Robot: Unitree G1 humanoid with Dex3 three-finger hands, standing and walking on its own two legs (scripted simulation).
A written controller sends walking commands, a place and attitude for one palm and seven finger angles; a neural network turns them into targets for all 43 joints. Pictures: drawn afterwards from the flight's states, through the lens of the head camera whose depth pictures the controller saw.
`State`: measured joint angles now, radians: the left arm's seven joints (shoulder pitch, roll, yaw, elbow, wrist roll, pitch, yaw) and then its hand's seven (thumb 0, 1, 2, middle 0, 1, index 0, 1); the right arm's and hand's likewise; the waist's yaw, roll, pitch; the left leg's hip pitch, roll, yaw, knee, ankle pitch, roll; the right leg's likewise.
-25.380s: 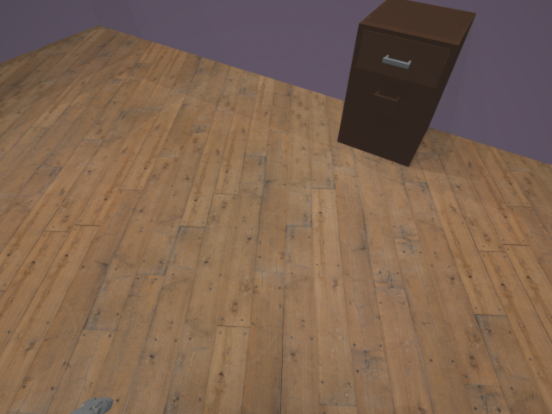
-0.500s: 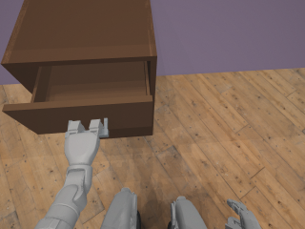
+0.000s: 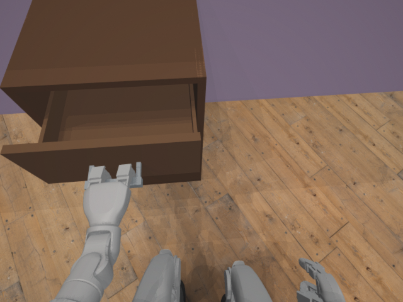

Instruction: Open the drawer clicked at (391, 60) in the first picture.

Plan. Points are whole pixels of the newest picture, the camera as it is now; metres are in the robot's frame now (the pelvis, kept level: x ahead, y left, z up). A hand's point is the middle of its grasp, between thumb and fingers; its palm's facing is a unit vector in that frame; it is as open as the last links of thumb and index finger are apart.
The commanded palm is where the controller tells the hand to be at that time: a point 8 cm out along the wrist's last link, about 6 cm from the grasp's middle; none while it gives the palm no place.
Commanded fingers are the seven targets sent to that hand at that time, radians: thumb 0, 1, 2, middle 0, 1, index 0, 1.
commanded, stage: pull the drawer open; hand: left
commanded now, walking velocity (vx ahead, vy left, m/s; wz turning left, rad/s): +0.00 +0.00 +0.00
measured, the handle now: (114, 176) +0.37 +0.22 -0.07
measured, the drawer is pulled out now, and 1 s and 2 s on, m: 0.15 0.18 0.20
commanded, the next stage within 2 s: none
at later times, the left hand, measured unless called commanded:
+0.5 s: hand (117, 212) +0.30 +0.20 -0.09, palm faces -0.06 -0.08 -0.99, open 5.9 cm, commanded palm +0.26 +0.19 -0.05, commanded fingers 0.00 0.90 0.90 -0.40 -1.35 -0.40 -1.35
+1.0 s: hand (116, 218) +0.28 +0.20 -0.09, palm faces -0.05 -0.09 -0.99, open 5.9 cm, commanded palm +0.24 +0.20 -0.05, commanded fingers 0.00 0.90 0.90 -0.40 -1.35 -0.40 -1.35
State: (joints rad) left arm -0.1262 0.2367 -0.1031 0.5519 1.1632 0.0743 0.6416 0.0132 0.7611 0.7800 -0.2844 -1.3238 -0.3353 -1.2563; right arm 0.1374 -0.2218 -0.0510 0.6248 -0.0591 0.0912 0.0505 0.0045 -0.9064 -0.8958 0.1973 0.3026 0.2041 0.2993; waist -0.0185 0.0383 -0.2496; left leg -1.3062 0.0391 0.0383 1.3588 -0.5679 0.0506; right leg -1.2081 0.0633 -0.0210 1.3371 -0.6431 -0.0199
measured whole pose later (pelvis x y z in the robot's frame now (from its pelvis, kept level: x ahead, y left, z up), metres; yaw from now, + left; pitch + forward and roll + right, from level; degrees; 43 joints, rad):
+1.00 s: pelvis -0.01 +0.00 +0.00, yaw +0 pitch +29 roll -3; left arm -0.03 0.23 -0.11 0.48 1.17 0.06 0.66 0.01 0.75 0.79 -0.28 -1.32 -0.34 -1.25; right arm 0.12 -0.22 -0.04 0.61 -0.06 0.08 0.05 0.01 -0.91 -0.90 0.20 0.30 0.20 0.30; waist -0.01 0.04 -0.25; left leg -1.31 0.04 0.03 1.38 -0.57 0.05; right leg -1.21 0.06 -0.02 1.36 -0.65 -0.02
